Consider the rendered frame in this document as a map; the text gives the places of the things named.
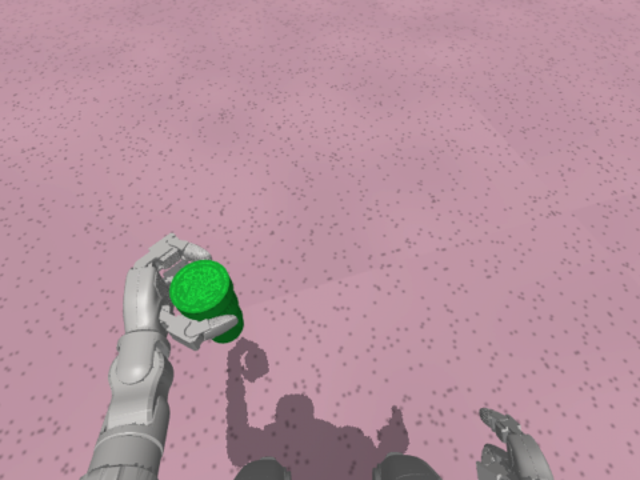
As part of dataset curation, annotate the cup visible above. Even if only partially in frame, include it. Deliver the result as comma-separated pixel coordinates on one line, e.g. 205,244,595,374
169,260,244,344

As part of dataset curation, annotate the left robot arm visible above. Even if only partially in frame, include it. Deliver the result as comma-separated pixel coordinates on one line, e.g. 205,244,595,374
79,330,174,480

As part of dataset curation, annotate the right robot hand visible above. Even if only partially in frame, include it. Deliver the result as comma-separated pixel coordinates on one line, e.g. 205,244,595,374
476,408,554,480

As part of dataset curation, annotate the left robot hand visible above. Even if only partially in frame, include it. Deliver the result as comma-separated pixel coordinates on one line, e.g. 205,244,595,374
123,233,238,351

